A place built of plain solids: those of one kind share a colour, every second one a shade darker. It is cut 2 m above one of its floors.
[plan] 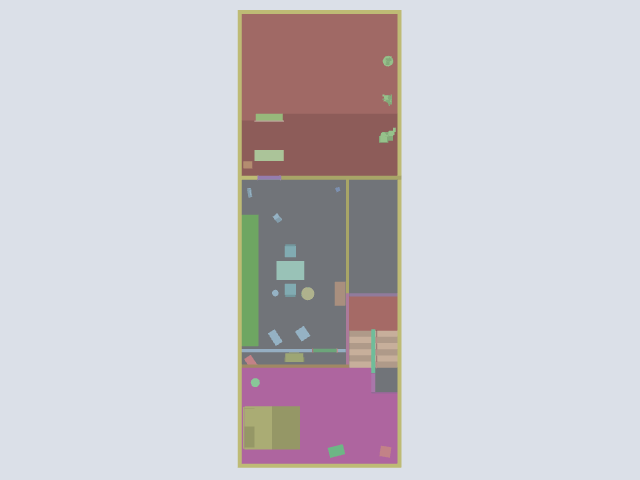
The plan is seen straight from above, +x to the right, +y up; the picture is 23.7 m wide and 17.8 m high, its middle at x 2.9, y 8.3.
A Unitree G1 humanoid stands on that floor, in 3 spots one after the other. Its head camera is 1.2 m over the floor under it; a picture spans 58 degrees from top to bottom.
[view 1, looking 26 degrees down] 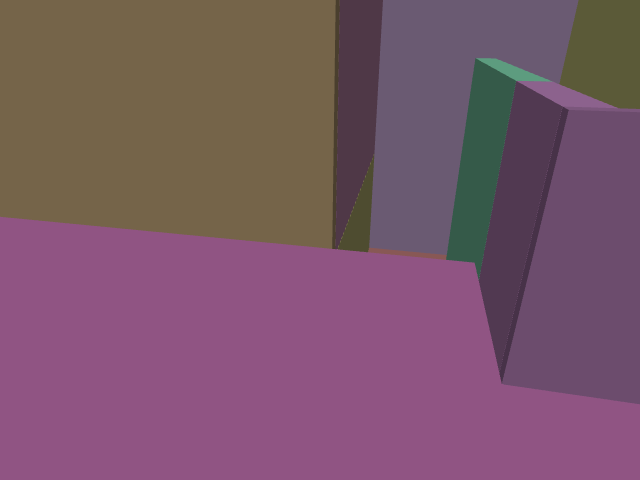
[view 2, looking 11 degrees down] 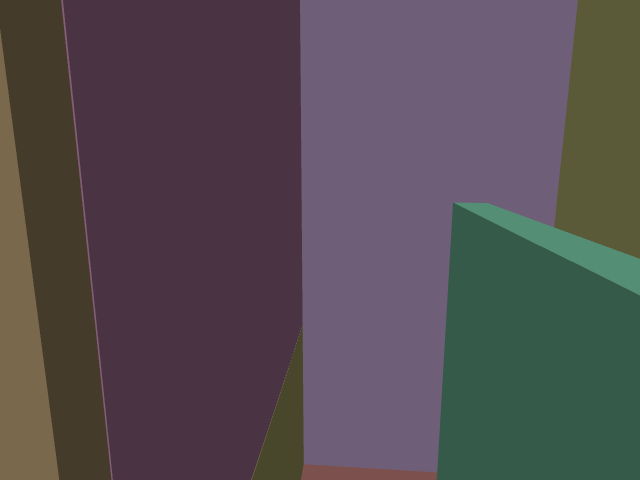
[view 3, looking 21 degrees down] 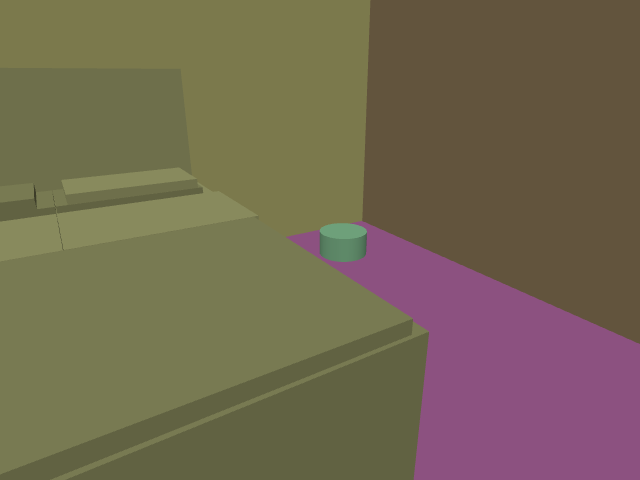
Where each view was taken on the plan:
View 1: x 4.39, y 1.26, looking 102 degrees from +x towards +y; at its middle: upper_back_wall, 2.62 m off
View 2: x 4.39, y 3.06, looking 95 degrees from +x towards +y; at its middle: landing_end_wall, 3.22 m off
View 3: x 2.85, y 1.35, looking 148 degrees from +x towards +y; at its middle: own_plant_landing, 3.05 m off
